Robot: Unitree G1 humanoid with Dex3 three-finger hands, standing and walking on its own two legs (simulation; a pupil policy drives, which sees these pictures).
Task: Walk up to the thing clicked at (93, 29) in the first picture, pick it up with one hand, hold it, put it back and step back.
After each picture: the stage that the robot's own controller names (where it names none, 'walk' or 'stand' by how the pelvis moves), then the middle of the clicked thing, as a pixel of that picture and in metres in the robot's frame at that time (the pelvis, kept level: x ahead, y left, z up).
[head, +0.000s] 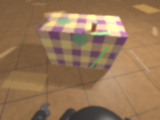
stand; (94, 26) +1.01 +0.02 +0.01
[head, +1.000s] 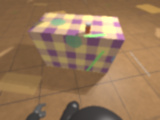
walk; (88, 28) +0.91 +0.11 +0.03
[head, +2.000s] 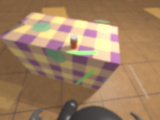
walk; (73, 42) +0.58 +0.21 +0.04
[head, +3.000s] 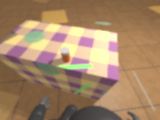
stand; (65, 55) +0.44 +0.22 +0.03
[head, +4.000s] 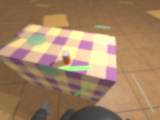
stand; (66, 57) +0.45 +0.22 +0.01
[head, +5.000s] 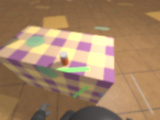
stand; (64, 58) +0.45 +0.23 +0.01
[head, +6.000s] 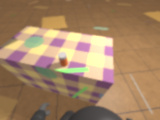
stand; (63, 59) +0.44 +0.24 +0.01
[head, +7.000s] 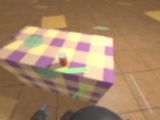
stand; (63, 59) +0.43 +0.24 +0.01
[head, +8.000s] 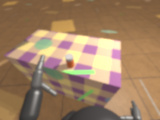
rise first; (69, 61) +0.43 +0.22 +0.01
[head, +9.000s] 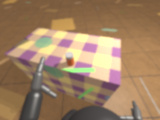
go down; (70, 59) +0.45 +0.22 +0.01
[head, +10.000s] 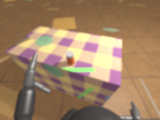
go down; (70, 58) +0.45 +0.22 +0.01
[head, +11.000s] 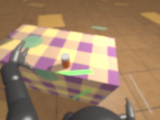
go down; (65, 61) +0.42 +0.19 +0.03
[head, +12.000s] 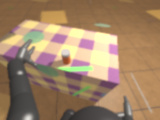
close in; (66, 57) +0.44 +0.20 +0.03
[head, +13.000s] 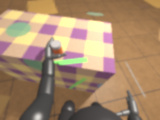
close; (57, 49) +0.46 +0.22 +0.06
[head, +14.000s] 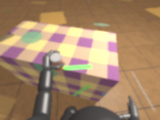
lift; (57, 62) +0.35 +0.23 +0.09
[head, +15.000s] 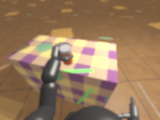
lift; (66, 55) +0.33 +0.17 +0.21
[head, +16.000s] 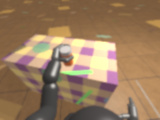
hold; (67, 56) +0.34 +0.17 +0.19
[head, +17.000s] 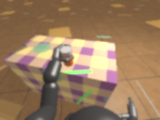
hold; (67, 56) +0.34 +0.17 +0.19
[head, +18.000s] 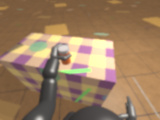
crouch; (64, 55) +0.37 +0.18 +0.17
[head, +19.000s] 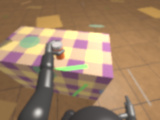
lower; (58, 51) +0.44 +0.22 +0.12
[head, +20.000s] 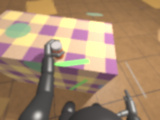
lower; (58, 50) +0.45 +0.22 +0.07
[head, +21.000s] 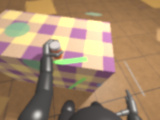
lower; (56, 50) +0.45 +0.22 +0.07
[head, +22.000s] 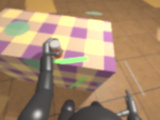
lower; (56, 49) +0.45 +0.22 +0.07
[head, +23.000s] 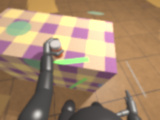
loosen; (57, 49) +0.45 +0.22 +0.07
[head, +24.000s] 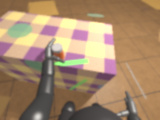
withdraw; (58, 52) +0.44 +0.21 +0.06
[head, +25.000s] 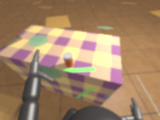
sink last; (68, 60) +0.42 +0.20 +0.04
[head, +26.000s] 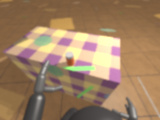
stand; (70, 59) +0.44 +0.21 +0.02
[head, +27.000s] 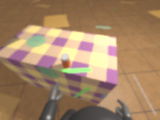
stand; (65, 61) +0.41 +0.22 +0.01
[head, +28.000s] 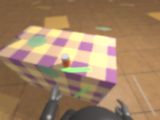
stand; (66, 60) +0.42 +0.22 +0.01
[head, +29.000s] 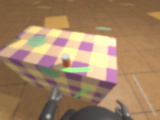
stand; (66, 60) +0.42 +0.22 +0.01
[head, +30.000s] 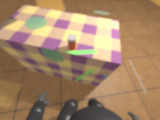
walk; (72, 42) +0.54 +0.17 +0.02
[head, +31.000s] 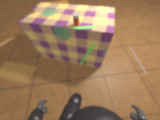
walk; (76, 20) +0.90 +0.25 +0.04
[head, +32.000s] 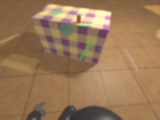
stand; (78, 18) +1.12 +0.23 +0.03
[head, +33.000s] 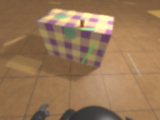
stand; (82, 22) +1.11 +0.18 +0.01
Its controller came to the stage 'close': yes
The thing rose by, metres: 0.22
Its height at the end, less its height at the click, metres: +0.00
